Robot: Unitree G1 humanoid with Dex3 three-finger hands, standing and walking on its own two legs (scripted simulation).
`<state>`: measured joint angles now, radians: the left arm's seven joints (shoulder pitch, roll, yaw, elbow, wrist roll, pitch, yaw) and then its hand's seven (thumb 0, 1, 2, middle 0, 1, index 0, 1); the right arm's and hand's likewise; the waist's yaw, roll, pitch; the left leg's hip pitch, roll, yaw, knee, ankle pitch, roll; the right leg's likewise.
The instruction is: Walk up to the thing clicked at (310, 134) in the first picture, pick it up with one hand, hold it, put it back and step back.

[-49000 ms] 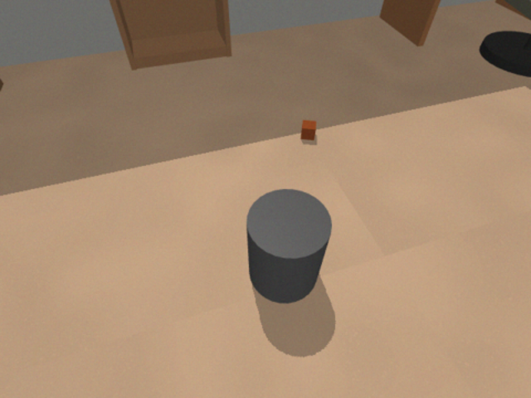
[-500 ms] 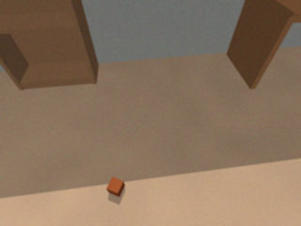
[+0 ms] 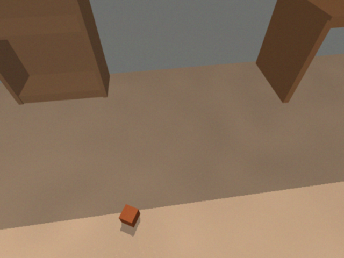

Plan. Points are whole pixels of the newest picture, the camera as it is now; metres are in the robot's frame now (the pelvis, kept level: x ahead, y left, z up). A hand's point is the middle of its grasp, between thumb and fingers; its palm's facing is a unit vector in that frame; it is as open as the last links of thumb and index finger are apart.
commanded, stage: stand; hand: left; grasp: from above
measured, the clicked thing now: (129, 215) +0.44 +0.25 -0.74
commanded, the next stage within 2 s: step back in 0.40 s
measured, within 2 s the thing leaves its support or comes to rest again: neither
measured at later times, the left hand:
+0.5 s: hand out of the picture +0.08 +0.26 -0.16, palm faces +0.00 -0.94 -0.35, open 7.3 cm
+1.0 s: hand out of the picture +0.02 +0.29 -0.18, palm faces -0.10 -0.92 -0.38, open 7.3 cm
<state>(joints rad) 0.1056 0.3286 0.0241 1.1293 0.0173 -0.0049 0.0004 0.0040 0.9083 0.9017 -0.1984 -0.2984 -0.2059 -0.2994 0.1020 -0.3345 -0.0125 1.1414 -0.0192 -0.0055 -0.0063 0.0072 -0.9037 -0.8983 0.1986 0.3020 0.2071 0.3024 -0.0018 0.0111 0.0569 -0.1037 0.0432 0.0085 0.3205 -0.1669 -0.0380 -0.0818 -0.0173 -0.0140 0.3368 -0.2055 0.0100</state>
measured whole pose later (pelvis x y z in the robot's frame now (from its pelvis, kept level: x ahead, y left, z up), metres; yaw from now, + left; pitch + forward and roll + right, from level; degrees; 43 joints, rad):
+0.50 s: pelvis -0.01 +0.00 -0.01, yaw +0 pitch -2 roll +0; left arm 0.10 0.35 0.04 1.07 -0.01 0.01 0.00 0.00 0.91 0.90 -0.20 -0.30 -0.21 -0.30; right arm 0.09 -0.36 -0.02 1.09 0.00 0.02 0.00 0.01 -0.90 -0.90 0.20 0.30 0.21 0.30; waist -0.01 0.02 0.10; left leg -0.20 0.05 0.01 0.45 -0.21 -0.03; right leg -0.16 -0.01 -0.01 0.42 -0.23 0.00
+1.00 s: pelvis -0.10 +0.03 -0.03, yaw -4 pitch -2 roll +0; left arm 0.11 0.39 0.07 0.89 0.01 0.06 0.00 0.00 0.91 0.90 -0.20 -0.30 -0.20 -0.30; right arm 0.11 -0.37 -0.03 0.86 -0.03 0.02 -0.01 0.01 -0.90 -0.90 0.20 0.30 0.21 0.30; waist -0.01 -0.01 0.20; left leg -0.39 0.03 0.06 0.65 -0.24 0.02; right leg -0.30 0.03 0.07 0.79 -0.46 0.00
